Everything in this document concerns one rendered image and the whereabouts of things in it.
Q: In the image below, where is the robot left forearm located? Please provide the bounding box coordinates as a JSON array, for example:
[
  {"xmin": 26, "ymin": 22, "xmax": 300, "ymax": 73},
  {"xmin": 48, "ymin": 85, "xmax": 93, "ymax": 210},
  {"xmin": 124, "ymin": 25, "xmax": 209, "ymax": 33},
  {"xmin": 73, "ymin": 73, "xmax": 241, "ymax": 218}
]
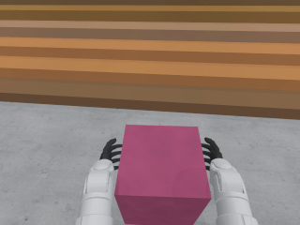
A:
[{"xmin": 74, "ymin": 158, "xmax": 115, "ymax": 225}]

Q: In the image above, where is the robot right hand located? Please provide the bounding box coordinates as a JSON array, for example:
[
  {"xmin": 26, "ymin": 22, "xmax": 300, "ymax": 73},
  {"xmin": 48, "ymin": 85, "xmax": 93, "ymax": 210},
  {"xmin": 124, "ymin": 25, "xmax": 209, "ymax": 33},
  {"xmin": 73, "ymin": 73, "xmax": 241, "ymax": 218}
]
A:
[{"xmin": 201, "ymin": 137, "xmax": 223, "ymax": 171}]

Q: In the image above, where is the robot right forearm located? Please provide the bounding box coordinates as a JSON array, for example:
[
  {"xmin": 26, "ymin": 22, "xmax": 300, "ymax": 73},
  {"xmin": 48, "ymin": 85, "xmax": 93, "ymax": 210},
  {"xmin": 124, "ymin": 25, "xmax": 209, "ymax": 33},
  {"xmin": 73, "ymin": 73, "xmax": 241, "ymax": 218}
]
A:
[{"xmin": 209, "ymin": 157, "xmax": 259, "ymax": 225}]

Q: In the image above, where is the carton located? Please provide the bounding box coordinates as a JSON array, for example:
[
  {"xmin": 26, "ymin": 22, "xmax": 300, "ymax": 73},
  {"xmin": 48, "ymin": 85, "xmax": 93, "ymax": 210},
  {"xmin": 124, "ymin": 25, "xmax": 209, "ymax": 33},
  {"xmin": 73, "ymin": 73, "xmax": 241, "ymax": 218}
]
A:
[{"xmin": 114, "ymin": 125, "xmax": 212, "ymax": 225}]

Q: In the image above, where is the robot left hand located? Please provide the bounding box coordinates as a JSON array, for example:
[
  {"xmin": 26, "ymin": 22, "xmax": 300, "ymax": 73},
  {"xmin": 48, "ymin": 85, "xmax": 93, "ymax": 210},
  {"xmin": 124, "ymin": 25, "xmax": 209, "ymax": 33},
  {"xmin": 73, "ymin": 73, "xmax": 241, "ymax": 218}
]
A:
[{"xmin": 99, "ymin": 138, "xmax": 123, "ymax": 170}]

